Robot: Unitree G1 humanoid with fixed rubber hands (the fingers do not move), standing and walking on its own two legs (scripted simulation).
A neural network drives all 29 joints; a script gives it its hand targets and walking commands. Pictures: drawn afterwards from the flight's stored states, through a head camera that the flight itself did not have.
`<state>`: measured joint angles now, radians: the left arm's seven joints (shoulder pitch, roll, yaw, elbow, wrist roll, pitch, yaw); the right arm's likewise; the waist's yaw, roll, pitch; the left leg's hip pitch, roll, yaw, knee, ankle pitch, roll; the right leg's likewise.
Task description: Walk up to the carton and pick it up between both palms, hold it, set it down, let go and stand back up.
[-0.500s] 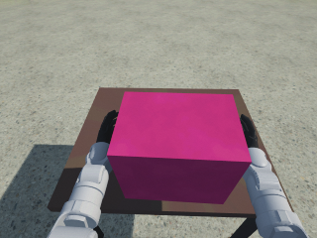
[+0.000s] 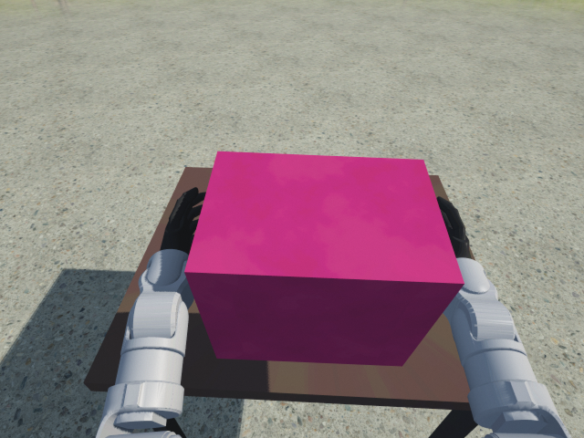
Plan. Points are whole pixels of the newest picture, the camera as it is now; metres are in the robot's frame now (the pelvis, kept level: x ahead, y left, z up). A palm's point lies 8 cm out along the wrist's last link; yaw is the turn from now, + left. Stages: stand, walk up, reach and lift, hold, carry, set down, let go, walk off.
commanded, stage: reach and lift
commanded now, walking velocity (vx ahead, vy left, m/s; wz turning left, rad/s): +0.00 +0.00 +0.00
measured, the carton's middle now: (314, 264) +0.35 -0.02 +0.09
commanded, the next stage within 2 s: hold in 1.10 s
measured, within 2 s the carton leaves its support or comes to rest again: neither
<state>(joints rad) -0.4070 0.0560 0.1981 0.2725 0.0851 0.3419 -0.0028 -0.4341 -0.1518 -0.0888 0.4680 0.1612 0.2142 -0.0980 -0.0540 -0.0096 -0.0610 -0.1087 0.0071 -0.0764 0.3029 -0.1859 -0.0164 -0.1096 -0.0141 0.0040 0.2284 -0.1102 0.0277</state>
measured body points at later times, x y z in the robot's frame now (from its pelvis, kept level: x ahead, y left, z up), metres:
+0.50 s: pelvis -0.01 +0.00 +0.00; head -0.03 +0.01 +0.45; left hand +0.37 +0.16 +0.15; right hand +0.36 -0.21 +0.14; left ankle -0.01 +0.13 -0.75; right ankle +0.01 -0.14 -0.75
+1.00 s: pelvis -0.01 +0.00 +0.00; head -0.04 +0.02 +0.45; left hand +0.37 +0.18 +0.17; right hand +0.36 -0.20 +0.16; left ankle -0.01 +0.13 -0.75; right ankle +0.01 -0.14 -0.75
